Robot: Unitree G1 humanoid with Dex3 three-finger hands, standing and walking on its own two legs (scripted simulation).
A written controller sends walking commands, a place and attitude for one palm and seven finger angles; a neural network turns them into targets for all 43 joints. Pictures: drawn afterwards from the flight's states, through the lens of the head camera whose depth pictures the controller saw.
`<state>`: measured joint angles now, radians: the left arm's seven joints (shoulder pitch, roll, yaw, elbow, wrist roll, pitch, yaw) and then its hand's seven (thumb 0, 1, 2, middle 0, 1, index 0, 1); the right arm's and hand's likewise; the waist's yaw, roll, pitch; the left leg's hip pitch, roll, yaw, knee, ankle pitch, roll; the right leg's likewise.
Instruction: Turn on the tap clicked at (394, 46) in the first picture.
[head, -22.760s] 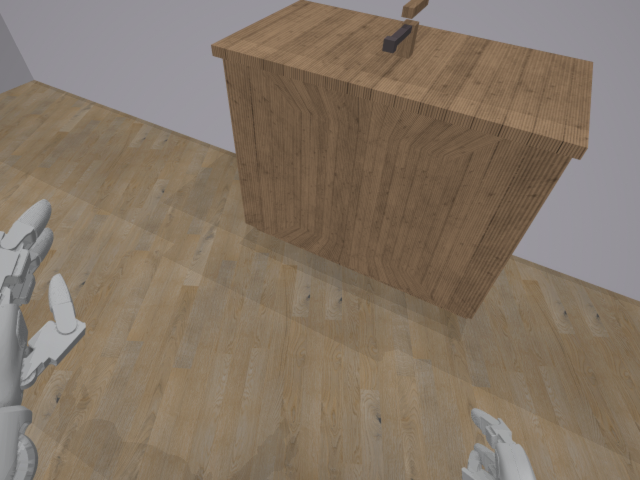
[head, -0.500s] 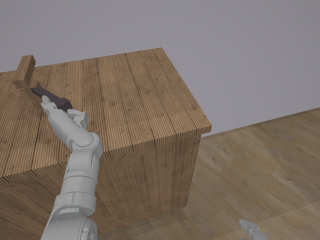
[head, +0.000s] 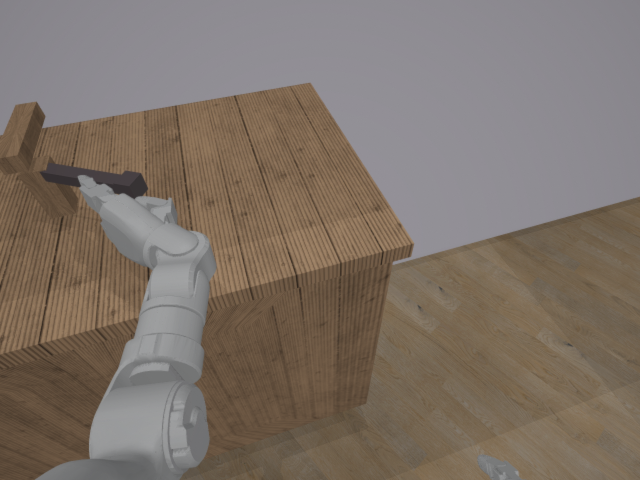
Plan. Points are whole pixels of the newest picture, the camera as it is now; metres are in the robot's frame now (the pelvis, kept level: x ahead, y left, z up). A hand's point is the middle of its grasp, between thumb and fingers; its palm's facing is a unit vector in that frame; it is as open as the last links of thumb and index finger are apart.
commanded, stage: push the lever round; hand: left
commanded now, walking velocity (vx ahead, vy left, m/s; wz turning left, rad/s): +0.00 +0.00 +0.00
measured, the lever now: (131, 186) +0.46 +0.27 +0.14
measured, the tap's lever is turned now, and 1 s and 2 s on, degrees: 58 84 84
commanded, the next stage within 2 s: lift the hand up off the lever in 0.52 s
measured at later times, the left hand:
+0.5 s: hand (174, 196) +0.46 +0.21 +0.12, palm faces +0.83 -0.55 -0.10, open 8.0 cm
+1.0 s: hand (170, 186) +0.47 +0.22 +0.13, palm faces +0.82 -0.56 -0.08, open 7.9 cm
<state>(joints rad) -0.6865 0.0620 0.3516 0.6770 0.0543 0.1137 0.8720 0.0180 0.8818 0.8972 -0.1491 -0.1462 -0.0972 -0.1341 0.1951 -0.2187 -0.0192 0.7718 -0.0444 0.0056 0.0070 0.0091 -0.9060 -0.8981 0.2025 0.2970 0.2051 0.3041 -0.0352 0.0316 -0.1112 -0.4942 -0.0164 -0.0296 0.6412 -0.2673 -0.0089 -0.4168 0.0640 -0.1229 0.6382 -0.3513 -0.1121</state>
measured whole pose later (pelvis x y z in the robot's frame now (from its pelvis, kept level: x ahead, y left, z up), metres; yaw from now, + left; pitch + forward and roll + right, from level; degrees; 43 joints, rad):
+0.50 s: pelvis +0.01 +0.00 +0.00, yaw +0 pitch +9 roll +1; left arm -0.77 0.11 0.42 0.77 0.08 0.09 0.87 0.02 0.90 0.90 -0.15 -0.15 -0.12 -0.14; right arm 0.25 -0.23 -0.04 0.78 -0.06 0.00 0.02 0.01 -0.91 -0.90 0.20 0.30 0.20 0.30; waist -0.07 0.03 -0.12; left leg -0.55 -0.01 -0.03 0.68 -0.29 -0.01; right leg -0.47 0.07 -0.13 0.67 -0.37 -0.12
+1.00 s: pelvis +0.01 +0.00 +0.00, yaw -1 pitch +9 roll +1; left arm -0.77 0.13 0.45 0.77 0.07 0.09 0.85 0.02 0.90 0.90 -0.15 -0.15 -0.14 -0.15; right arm 0.29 -0.24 -0.04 0.78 -0.06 0.01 0.04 0.01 -0.91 -0.90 0.20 0.30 0.20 0.30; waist -0.08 0.03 -0.12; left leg -0.52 -0.01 -0.02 0.65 -0.29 -0.01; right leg -0.44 0.07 -0.11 0.64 -0.36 -0.11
